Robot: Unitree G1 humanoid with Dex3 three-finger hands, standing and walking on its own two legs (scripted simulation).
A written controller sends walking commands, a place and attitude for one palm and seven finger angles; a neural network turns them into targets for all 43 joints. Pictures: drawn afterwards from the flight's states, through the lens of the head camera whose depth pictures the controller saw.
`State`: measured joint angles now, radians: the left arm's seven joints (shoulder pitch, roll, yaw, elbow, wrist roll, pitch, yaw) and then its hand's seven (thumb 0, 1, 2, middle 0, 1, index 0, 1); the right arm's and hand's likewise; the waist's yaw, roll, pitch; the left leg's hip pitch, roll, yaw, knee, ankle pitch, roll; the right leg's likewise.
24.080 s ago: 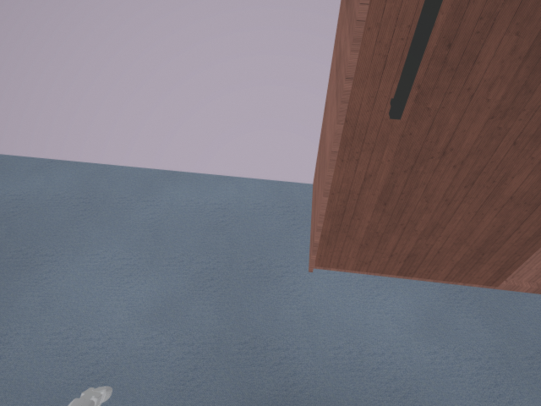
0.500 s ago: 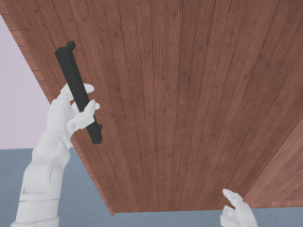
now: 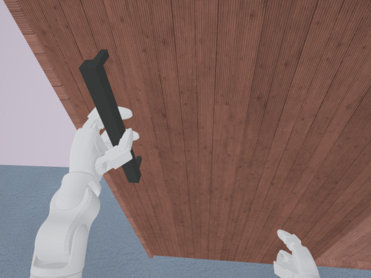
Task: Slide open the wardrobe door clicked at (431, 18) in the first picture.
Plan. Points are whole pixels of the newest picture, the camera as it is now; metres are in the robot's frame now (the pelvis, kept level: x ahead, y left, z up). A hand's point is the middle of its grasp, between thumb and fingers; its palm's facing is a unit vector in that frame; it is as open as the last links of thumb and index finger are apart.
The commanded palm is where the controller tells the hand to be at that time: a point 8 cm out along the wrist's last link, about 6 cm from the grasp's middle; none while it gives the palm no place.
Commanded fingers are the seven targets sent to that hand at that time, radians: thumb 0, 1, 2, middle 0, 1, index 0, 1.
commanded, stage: tug the door sideways, standing still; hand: left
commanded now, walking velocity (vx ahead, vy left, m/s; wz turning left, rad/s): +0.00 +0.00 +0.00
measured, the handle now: (121, 127) +0.34 +0.16 +0.19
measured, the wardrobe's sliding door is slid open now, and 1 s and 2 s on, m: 0.00 0.01 0.15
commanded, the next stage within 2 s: step sideways, sliding the door along in 0.22 s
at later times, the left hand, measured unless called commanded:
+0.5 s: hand (125, 149) +0.29 +0.14 +0.18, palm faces +0.08 -0.99 -0.14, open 6.3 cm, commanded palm +0.27 +0.17 +0.19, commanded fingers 0.00 0.90 0.90 -0.45 -1.40 -0.45 -1.40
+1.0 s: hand (137, 142) +0.31 +0.12 +0.18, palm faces +0.51 -0.86 -0.09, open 6.5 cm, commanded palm +0.27 +0.09 +0.18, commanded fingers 0.00 0.90 0.90 -0.45 -1.40 -0.45 -1.40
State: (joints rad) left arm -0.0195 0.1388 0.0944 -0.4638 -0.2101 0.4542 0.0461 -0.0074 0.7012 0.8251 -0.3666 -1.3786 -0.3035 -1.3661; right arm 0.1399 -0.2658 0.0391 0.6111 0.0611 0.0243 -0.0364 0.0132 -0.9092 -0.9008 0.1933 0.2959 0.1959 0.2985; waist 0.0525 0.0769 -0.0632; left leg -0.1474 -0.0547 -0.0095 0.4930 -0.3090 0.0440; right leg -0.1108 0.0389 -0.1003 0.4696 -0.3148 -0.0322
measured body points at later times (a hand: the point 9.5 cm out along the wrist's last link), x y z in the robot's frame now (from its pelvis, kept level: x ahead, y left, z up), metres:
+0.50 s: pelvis -0.02 +0.01 +0.00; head +0.01 +0.00 +0.44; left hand +0.28 +0.19 +0.19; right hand +0.20 -0.15 -0.10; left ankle -0.08 +0.09 -0.74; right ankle -0.07 -0.09 -0.71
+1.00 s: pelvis +0.00 -0.12 -0.03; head +0.06 -0.13 +0.42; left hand +0.28 +0.16 +0.18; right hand +0.23 -0.33 -0.13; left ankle -0.08 +0.06 -0.71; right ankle +0.08 -0.26 -0.74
